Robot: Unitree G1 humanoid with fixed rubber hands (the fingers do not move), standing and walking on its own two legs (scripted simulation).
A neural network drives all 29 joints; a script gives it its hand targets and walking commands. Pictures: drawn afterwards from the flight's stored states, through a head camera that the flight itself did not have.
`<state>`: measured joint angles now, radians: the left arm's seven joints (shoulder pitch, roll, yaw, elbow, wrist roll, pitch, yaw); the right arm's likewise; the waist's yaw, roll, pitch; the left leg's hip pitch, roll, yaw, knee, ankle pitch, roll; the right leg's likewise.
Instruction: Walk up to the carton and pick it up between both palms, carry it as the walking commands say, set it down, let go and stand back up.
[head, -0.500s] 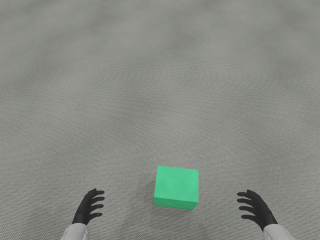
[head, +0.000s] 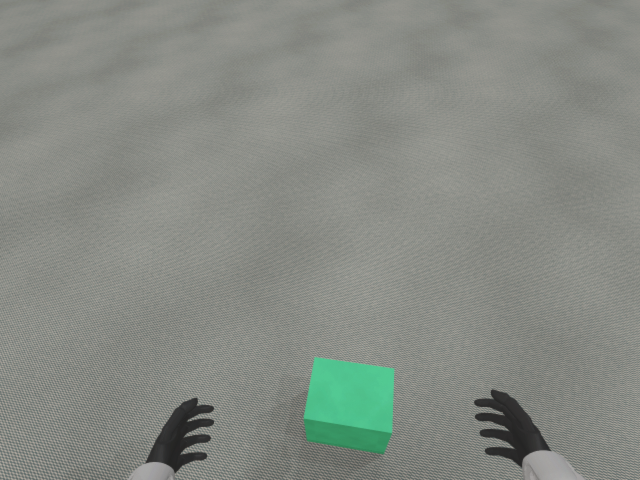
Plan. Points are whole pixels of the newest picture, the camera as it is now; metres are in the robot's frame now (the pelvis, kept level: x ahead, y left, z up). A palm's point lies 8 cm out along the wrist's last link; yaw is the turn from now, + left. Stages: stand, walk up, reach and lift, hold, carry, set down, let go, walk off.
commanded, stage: stand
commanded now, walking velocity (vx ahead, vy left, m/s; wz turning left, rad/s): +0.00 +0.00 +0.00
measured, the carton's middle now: (349, 406) +0.44 -0.04 -0.67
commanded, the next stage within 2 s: none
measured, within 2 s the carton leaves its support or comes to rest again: neither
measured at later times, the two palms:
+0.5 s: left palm out of the picture +0.11 +0.31 -0.08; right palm (563, 472) +0.15 -0.27 -0.08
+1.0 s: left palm out of the picture +0.07 +0.33 -0.10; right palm out of the picture +0.12 -0.27 -0.09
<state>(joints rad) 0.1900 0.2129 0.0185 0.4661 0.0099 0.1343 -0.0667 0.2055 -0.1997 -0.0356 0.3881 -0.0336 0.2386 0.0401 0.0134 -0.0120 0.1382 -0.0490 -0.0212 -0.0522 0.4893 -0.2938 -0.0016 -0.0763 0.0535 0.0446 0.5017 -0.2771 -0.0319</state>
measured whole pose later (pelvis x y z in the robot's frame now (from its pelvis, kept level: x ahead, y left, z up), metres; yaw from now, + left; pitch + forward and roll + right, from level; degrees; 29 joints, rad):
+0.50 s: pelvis +0.02 +0.00 +0.00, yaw +3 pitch -2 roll +0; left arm 0.24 0.34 0.06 0.82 0.04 -0.01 0.00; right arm 0.26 -0.33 -0.04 0.75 -0.03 -0.01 -0.01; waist 0.02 0.02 -0.07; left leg -0.16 -0.03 -0.09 0.50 -0.31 0.00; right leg -0.16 0.04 0.00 0.48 -0.29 -0.03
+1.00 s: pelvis +0.00 +0.02 +0.01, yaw +2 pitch -3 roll +0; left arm 0.20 0.35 0.03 0.96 0.02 -0.01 0.00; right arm 0.20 -0.36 -0.01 0.92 -0.02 -0.03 -0.02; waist 0.02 0.00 -0.04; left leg -0.13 -0.06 -0.07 0.43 -0.25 0.03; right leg -0.14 0.01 0.02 0.42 -0.24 0.01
